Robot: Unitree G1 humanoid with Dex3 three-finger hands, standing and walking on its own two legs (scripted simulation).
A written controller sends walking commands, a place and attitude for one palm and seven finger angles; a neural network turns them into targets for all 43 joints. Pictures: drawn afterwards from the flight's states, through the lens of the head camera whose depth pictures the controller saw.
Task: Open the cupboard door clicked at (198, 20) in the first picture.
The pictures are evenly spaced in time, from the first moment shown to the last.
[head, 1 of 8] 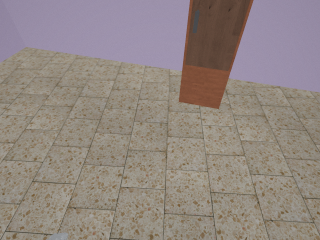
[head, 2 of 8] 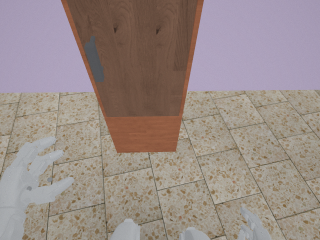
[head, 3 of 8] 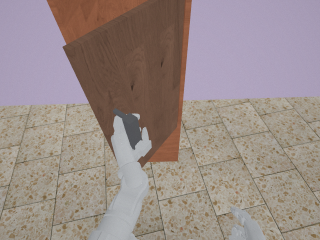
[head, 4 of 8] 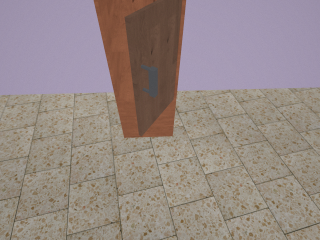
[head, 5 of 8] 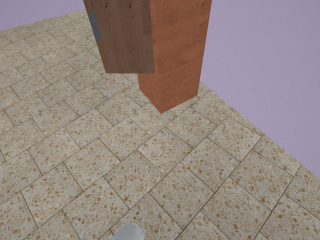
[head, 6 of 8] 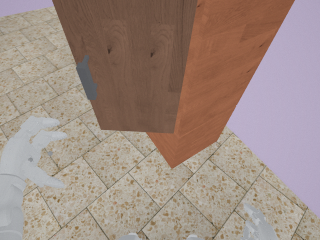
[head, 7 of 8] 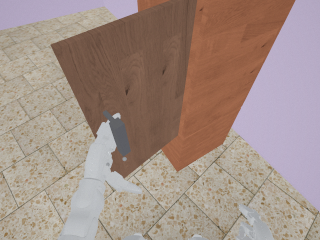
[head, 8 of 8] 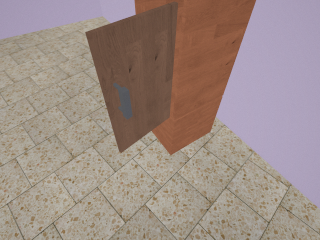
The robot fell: no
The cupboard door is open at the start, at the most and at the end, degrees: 0 101 100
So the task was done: yes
